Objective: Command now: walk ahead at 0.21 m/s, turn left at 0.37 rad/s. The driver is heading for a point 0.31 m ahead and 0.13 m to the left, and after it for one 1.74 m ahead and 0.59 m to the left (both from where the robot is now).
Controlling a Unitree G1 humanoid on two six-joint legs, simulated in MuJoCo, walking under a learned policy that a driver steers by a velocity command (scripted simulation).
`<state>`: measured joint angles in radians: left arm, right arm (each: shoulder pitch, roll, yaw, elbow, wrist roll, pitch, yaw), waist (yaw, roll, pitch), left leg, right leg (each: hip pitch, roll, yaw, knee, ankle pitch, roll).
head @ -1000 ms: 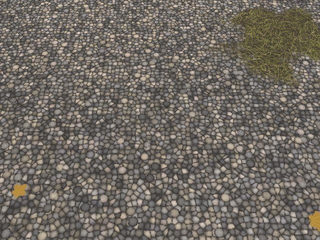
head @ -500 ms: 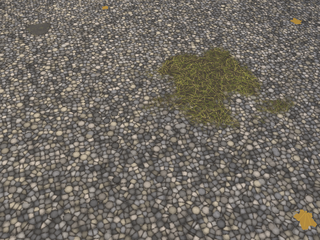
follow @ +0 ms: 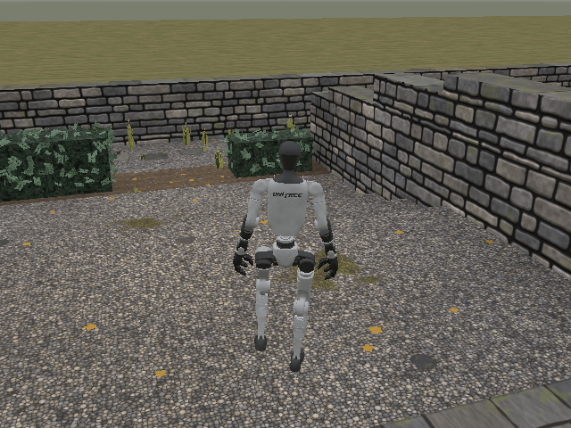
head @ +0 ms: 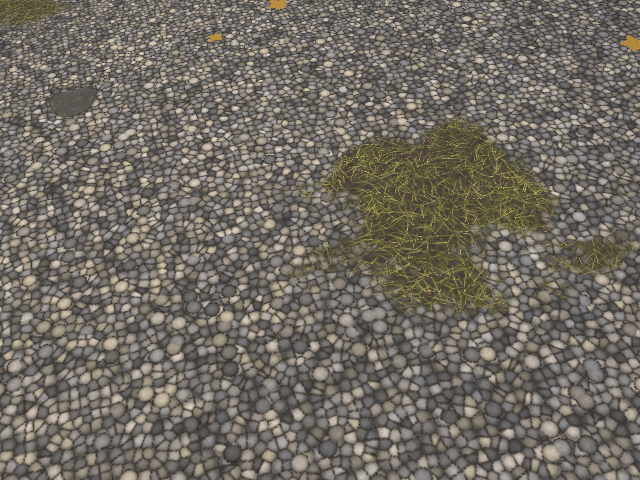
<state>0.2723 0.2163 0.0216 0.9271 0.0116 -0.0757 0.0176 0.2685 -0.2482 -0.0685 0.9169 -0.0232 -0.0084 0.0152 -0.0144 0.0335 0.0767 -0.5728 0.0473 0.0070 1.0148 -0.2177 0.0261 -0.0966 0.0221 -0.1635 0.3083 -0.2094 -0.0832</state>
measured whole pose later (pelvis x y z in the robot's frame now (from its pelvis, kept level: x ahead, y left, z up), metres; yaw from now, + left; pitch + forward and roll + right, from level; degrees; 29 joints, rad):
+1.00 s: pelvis +0.19 +0.05 -0.01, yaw +35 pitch +2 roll +0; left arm 0.43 0.24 0.05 0.87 0.03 -0.08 0.00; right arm 0.13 -0.29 -0.07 0.73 -0.04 0.02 0.09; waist 0.07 0.05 -0.02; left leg -0.63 0.03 -0.04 0.87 -0.16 0.00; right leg 0.04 -0.04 -0.14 0.23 -0.30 0.01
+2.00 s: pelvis +0.64 +0.31 +0.00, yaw +9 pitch +2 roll +0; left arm 0.39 0.27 0.07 0.86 0.00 -0.05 -0.01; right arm 0.09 -0.26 -0.02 0.74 -0.04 -0.02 0.02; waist 0.07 0.04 0.04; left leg -0.66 0.11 -0.05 0.78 -0.07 -0.06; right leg -0.08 0.15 0.11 0.30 -0.23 -0.13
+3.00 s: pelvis +1.15 +0.36 -0.01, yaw +12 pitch +1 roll -1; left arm 0.40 0.24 0.04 0.90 0.02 -0.09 0.01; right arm 0.14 -0.27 -0.06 0.79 -0.03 0.01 0.07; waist 0.04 0.04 0.03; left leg -0.66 0.08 0.03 0.84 -0.05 0.03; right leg 0.01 0.01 -0.23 0.25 -0.27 -0.03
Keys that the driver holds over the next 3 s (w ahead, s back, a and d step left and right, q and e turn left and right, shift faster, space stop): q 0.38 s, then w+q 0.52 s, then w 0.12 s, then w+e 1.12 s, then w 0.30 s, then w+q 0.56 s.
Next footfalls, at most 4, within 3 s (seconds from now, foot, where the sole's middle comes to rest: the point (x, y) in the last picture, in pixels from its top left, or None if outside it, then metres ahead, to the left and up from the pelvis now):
0.22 left None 0.19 0.10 -0.78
0.68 right None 0.19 -0.10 -0.79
1.12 left None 0.27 0.27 -0.79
1.64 right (231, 404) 0.63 0.26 -0.79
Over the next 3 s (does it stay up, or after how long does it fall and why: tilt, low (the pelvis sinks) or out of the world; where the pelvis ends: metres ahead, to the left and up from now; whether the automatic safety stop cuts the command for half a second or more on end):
stays up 1.15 0.36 -0.01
